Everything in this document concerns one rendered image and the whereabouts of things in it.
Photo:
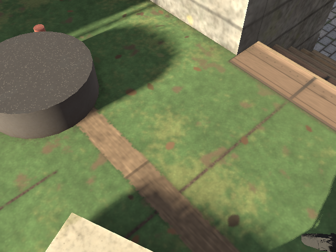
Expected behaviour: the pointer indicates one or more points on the right robot hand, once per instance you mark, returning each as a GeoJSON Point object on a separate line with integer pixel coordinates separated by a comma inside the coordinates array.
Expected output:
{"type": "Point", "coordinates": [324, 242]}

